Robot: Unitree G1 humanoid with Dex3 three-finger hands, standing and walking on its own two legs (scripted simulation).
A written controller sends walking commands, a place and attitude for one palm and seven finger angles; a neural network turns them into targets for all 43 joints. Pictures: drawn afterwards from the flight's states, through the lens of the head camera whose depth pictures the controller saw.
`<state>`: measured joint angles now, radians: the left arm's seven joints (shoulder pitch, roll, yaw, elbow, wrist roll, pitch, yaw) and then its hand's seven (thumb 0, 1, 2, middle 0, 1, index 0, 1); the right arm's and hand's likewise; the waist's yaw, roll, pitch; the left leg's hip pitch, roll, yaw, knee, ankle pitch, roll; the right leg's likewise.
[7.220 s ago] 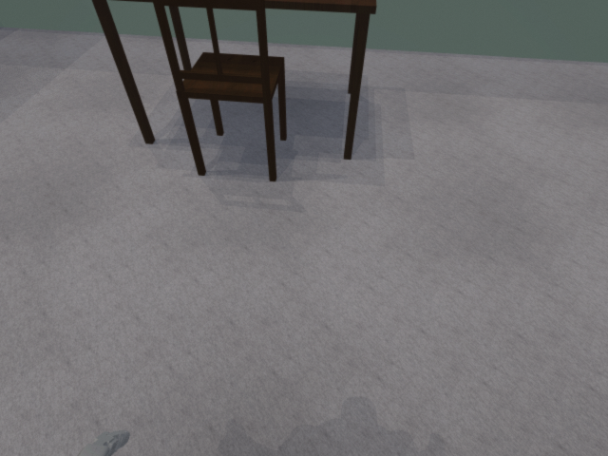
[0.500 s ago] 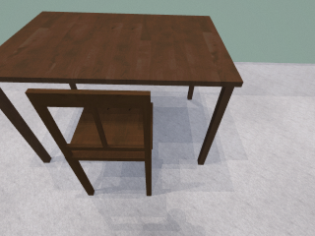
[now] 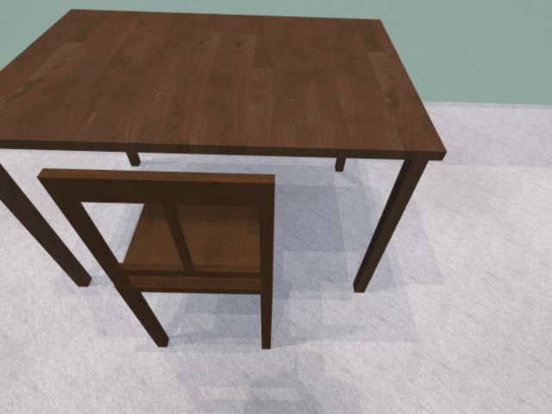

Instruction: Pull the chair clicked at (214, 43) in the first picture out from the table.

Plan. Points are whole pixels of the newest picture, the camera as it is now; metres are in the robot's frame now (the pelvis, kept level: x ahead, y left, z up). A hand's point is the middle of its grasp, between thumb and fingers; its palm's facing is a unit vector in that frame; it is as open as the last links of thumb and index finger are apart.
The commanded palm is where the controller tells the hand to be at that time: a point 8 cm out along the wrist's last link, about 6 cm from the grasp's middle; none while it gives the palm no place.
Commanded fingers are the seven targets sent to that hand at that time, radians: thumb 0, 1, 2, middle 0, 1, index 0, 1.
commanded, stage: look again from close up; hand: left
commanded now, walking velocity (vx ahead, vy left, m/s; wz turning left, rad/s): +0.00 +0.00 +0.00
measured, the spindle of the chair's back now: (179, 238) +0.46 +0.24 -0.11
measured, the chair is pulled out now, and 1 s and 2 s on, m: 0.00 0.00 0.00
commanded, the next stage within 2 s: raise the hand toward the chair's back in 0.94 s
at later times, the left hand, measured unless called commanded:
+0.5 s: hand out of the picture +0.04 +0.17 -0.18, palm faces +0.01 -0.98 -0.20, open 7.4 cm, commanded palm none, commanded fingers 0.00 0.90 0.90 -0.20 -0.30 -0.20 -0.30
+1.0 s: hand out of the picture +0.02 +0.15 -0.18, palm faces +0.03 -0.98 -0.19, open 7.4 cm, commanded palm none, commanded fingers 0.00 0.90 0.90 -0.20 -0.30 -0.20 -0.30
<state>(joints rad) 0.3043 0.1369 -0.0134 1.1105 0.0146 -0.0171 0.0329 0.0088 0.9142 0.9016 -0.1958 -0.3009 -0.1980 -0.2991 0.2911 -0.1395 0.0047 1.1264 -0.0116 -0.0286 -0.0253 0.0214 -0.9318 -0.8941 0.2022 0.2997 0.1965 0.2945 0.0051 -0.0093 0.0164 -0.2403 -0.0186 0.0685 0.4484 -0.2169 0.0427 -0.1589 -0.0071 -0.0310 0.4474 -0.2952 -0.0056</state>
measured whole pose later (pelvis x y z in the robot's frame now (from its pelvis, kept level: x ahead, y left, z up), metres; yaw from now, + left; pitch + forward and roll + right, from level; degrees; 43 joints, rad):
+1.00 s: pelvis +0.04 -0.02 +0.00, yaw +0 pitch +0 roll +1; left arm 0.30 0.15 -0.01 1.13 0.01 -0.02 0.04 0.01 0.91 0.90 -0.20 -0.30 -0.20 -0.30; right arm 0.25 -0.15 0.01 1.17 -0.01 -0.02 -0.03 0.01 -0.92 -0.89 0.20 0.30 0.20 0.29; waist 0.01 -0.02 0.02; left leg -0.16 -0.01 0.06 0.40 -0.25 0.02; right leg -0.07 0.00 -0.04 0.39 -0.33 -0.02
